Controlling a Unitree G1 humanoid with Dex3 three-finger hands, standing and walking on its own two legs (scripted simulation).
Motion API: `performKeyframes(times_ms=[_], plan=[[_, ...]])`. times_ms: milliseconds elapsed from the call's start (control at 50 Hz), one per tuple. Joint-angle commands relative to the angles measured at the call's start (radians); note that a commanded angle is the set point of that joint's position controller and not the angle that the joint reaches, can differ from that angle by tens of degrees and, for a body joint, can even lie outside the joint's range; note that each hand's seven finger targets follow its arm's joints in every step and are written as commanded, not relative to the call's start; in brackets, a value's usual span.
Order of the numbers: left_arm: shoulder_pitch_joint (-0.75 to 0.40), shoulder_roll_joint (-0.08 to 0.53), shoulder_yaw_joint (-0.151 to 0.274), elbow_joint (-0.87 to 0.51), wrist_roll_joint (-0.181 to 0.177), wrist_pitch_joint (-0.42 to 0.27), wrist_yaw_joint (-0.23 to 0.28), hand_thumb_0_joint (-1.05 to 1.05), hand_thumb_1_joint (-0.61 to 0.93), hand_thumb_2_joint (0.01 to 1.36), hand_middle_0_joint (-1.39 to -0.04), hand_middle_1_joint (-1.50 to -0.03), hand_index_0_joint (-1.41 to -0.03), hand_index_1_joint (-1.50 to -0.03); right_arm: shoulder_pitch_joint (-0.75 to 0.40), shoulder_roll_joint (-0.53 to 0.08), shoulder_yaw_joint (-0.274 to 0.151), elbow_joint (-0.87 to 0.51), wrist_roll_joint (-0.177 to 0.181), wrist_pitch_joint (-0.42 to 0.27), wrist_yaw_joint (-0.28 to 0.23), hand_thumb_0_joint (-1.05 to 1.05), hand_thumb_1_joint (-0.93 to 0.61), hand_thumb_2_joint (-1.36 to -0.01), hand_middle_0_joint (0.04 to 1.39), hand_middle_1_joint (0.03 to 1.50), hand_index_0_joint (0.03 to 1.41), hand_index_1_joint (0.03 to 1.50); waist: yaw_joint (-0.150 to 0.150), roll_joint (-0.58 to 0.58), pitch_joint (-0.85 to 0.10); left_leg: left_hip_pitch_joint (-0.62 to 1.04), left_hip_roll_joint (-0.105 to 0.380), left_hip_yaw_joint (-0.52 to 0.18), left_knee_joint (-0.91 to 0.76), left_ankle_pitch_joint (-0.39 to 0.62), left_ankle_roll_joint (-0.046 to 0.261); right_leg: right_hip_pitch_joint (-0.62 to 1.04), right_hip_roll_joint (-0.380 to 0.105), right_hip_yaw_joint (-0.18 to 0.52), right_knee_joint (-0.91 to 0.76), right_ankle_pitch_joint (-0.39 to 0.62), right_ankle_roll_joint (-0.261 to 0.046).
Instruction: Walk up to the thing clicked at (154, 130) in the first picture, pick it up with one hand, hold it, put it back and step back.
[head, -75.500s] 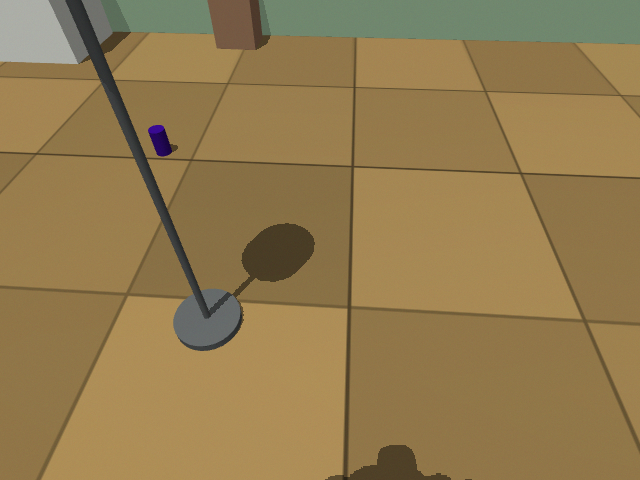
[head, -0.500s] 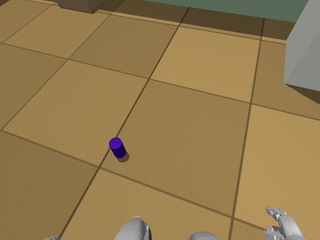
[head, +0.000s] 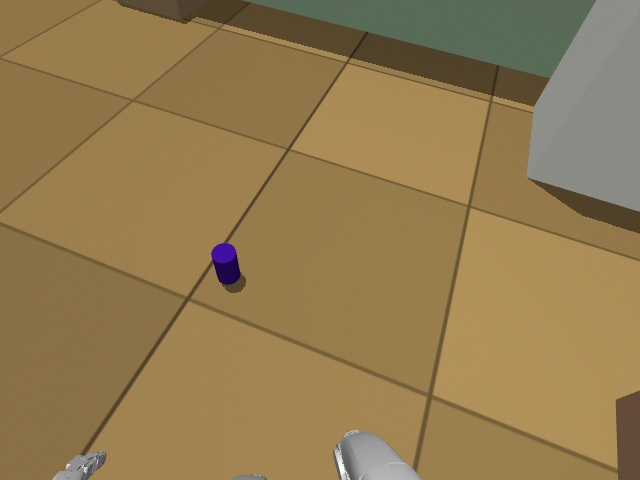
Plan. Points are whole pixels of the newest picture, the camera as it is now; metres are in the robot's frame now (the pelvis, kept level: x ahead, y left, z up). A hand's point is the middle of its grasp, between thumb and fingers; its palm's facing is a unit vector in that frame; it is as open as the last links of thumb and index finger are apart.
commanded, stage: step back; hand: left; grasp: from above
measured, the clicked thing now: (226, 264) +0.84 +0.26 -0.70
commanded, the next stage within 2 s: stand in 1.74 s
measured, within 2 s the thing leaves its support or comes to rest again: neither
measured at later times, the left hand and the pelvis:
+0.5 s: hand out of the picture -0.07 +0.25 -0.13, palm faces -0.05 -0.89 -0.45, open 7.3 cm; pelvis -0.17 -0.02 +0.00, yaw -2 degrees
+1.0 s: hand out of the picture -0.21 +0.23 -0.14, palm faces +0.00 -0.93 -0.37, open 7.3 cm; pelvis -0.25 -0.03 +0.00, yaw -1 degrees
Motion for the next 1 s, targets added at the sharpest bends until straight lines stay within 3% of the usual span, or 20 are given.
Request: performKeyframes(times_ms=[0,80,200,240,260,280,360,480,540,560,580,600,620,680,760,820,860,880,900,980], plan=[[0.088,0.184,0.073,-0.044,0.007,-0.027,0.012,0.000,0.900,0.900,-0.200,-0.300,-0.200,-0.300,-0.112,-0.243,-0.072,-0.114,0.017,-0.043,-0.029,0.000,-0.900,-0.900,0.200,0.300,0.200,0.300,0.049,0.149,-0.107,0.061,0.226,-0.224,-0.229,0.140,0.167,-0.009,-0.020,0.019,0.069,0.024,0.034],[0.047,0.168,0.056,-0.066,0.013,-0.048,0.006,0.000,0.900,0.900,-0.200,-0.300,-0.200,-0.300,-0.027,-0.249,-0.076,-0.108,0.023,-0.035,-0.032,0.000,-0.900,-0.900,0.200,0.300,0.200,0.300,-0.020,0.198,-0.187,0.243,0.246,-0.189,-0.161,0.251,0.214,0.028,-0.072,-0.049,-0.227,-0.042,0.066],[0.216,0.154,0.047,0.033,0.021,-0.054,0.001,0.000,0.900,0.900,-0.200,-0.300,-0.200,-0.300,-0.106,-0.295,-0.084,-0.126,0.031,0.002,-0.026,0.000,-0.900,-0.900,0.200,0.300,0.200,0.300,0.049,0.232,-0.262,0.091,0.243,-0.158,-0.066,0.207,0.137,0.340,-0.109,-0.182,-0.770,0.170,0.007],[0.208,0.235,0.073,0.025,0.041,-0.059,-0.001,0.000,0.900,0.900,-0.200,-0.300,-0.200,-0.300,-0.108,-0.227,-0.062,-0.143,0.045,0.003,-0.019,0.000,-0.900,-0.900,0.200,0.300,0.200,0.300,0.053,0.014,-0.210,-0.159,0.096,-0.113,0.076,-0.060,0.037,0.380,-0.251,0.092,-0.808,0.113,-0.058],[0.129,0.344,0.097,-0.008,0.039,-0.052,-0.005,0.000,0.900,0.900,-0.200,-0.300,-0.200,-0.300,-0.159,-0.193,-0.059,-0.157,0.050,0.001,-0.034,0.000,-0.900,-0.900,0.200,0.300,0.200,0.300,0.092,-0.262,-0.134,-0.228,-0.089,-0.039,0.308,-0.298,-0.027,0.178,-0.456,0.333,-0.915,0.055,-0.196],[0.038,0.386,0.101,-0.048,0.044,-0.052,-0.001,0.000,0.900,0.900,-0.200,-0.300,-0.200,-0.300,-0.155,-0.238,-0.080,-0.150,0.038,0.005,-0.046,0.000,-0.900,-0.900,0.200,0.300,0.200,0.300,0.087,-0.296,-0.046,-0.178,-0.043,-0.115,0.514,-0.344,-0.053,-0.034,-0.577,0.463,-0.982,0.001,-0.292],[-0.108,0.210,0.071,-0.091,0.035,-0.059,0.012,0.000,0.900,0.900,-0.200,-0.300,-0.200,-0.300,-0.009,-0.207,-0.058,-0.070,0.058,-0.003,-0.038,0.000,-0.900,-0.900,0.200,0.300,0.200,0.300,-0.024,-0.099,-0.074,-0.185,-0.128,-0.127,0.624,-0.163,-0.044,0.111,-0.318,-0.015,-0.798,0.371,-0.139],[0.056,0.209,0.078,-0.082,0.046,-0.044,0.021,0.000,0.900,0.900,-0.200,-0.300,-0.200,-0.300,-0.032,-0.181,-0.037,-0.103,0.037,-0.041,-0.043,0.000,-0.900,-0.900,0.200,0.300,0.200,0.300,0.087,-0.184,-0.212,-0.213,-0.025,-0.006,0.144,-0.230,-0.065,0.526,-0.355,0.005,-0.652,0.513,-0.160],[0.029,0.226,0.070,-0.083,0.026,-0.028,0.008,0.000,0.900,0.900,-0.200,-0.300,-0.200,-0.300,0.070,-0.180,-0.056,-0.048,0.024,-0.055,-0.044,0.000,-0.900,-0.900,0.200,0.300,0.200,0.300,0.045,-0.172,-0.254,0.014,-0.029,0.064,-0.229,-0.012,-0.030,0.452,-0.346,-0.013,-0.541,0.485,-0.132],[0.052,0.197,0.053,-0.084,0.023,-0.022,0.004,0.000,0.900,0.900,-0.200,-0.300,-0.200,-0.300,0.075,-0.200,-0.066,-0.032,0.020,-0.057,-0.046,0.000,-0.900,-0.900,0.200,0.300,0.200,0.300,0.054,-0.122,-0.250,0.117,0.000,-0.008,-0.261,0.040,-0.015,0.331,-0.316,-0.016,-0.500,0.390,-0.097],[0.094,0.153,0.038,-0.078,0.018,-0.021,0.000,0.000,0.900,0.900,-0.200,-0.300,-0.200,-0.300,0.048,-0.263,-0.083,-0.039,0.002,-0.058,-0.044,0.000,-0.900,-0.900,0.200,0.300,0.200,0.300,0.070,0.066,-0.237,0.215,0.164,-0.270,-0.271,-0.031,0.043,0.090,-0.228,-0.074,-0.393,0.123,-0.047],[0.040,0.150,0.035,-0.084,0.007,-0.025,0.005,0.000,0.900,0.900,-0.200,-0.300,-0.200,-0.300,-0.026,-0.354,-0.092,-0.069,0.003,-0.058,-0.034,0.000,-0.900,-0.900,0.200,0.300,0.200,0.300,0.055,0.232,-0.185,0.101,0.356,-0.484,-0.315,-0.123,0.162,-0.005,-0.114,-0.187,-0.289,-0.113,-0.005],[-0.063,0.215,0.057,-0.080,0.020,-0.031,0.014,0.000,0.900,0.900,-0.200,-0.300,-0.200,-0.300,-0.051,-0.391,-0.097,-0.077,0.007,-0.061,-0.031,0.000,-0.900,-0.900,0.200,0.300,0.200,0.300,-0.006,0.247,-0.131,-0.128,0.431,-0.580,-0.353,-0.194,0.257,0.113,-0.166,-0.058,-0.158,-0.156,0.005],[0.005,0.189,0.050,-0.025,0.001,-0.040,-0.011,0.000,0.900,0.900,-0.200,-0.300,-0.200,-0.300,-0.129,-0.242,-0.054,-0.078,0.002,-0.077,-0.038,0.000,-0.900,-0.900,0.200,0.300,0.200,0.300,0.065,0.160,-0.093,-0.092,0.223,-0.201,-0.245,0.060,0.140,0.152,-0.114,-0.043,-0.156,-0.003,-0.017],[-0.004,0.169,0.039,-0.004,0.013,-0.062,-0.031,0.000,0.900,0.900,-0.200,-0.300,-0.200,-0.300,-0.082,-0.250,-0.067,-0.051,0.005,-0.075,-0.023,0.000,-0.900,-0.900,0.200,0.300,0.200,0.300,0.011,0.204,-0.102,0.003,0.184,-0.204,-0.267,-0.259,0.111,0.186,-0.132,-0.153,-0.480,-0.014,0.008],[0.063,0.155,0.039,0.049,0.024,-0.099,-0.015,0.000,0.900,0.900,-0.200,-0.300,-0.200,-0.300,-0.064,-0.247,-0.066,-0.051,0.012,-0.054,-0.013,0.000,-0.900,-0.900,0.200,0.300,0.200,0.300,0.034,0.175,-0.141,0.009,0.169,-0.134,-0.130,-0.155,0.101,0.363,-0.103,-0.186,-0.854,0.104,-0.014],[0.131,0.226,0.057,0.085,0.045,-0.126,0.003,0.000,0.900,0.900,-0.200,-0.300,-0.200,-0.300,-0.061,-0.154,-0.040,-0.065,0.030,-0.056,-0.012,0.000,-0.900,-0.900,0.200,0.300,0.200,0.300,0.059,-0.030,-0.190,-0.179,0.073,-0.049,0.139,-0.079,0.017,0.561,-0.272,0.133,-0.923,0.158,-0.061],[0.079,0.284,0.070,0.072,0.043,-0.127,0.005,0.000,0.900,0.900,-0.200,-0.300,-0.200,-0.300,-0.089,-0.145,-0.038,-0.072,0.027,-0.057,-0.013,0.000,-0.900,-0.900,0.200,0.300,0.200,0.300,0.074,-0.104,-0.133,-0.311,-0.008,-0.010,0.189,-0.269,-0.018,0.498,-0.416,0.317,-0.936,-0.038,-0.151],[0.009,0.324,0.074,0.047,0.044,-0.124,0.002,0.000,0.900,0.900,-0.200,-0.300,-0.200,-0.300,-0.086,-0.196,-0.055,-0.050,0.020,-0.058,-0.021,0.000,-0.900,-0.900,0.200,0.300,0.200,0.300,0.063,-0.106,-0.064,-0.195,0.045,-0.056,0.263,-0.301,-0.033,0.259,-0.514,0.393,-0.948,-0.137,-0.224],[0.004,0.223,0.047,0.056,0.031,-0.134,-0.004,0.000,0.900,0.900,-0.200,-0.300,-0.200,-0.300,-0.088,-0.187,-0.058,-0.018,0.027,-0.073,0.000,0.000,-0.900,-0.900,0.200,0.300,0.200,0.300,0.041,-0.103,-0.053,-0.157,0.045,-0.024,0.156,-0.155,-0.026,0.303,-0.365,0.137,-0.915,0.013,-0.143]])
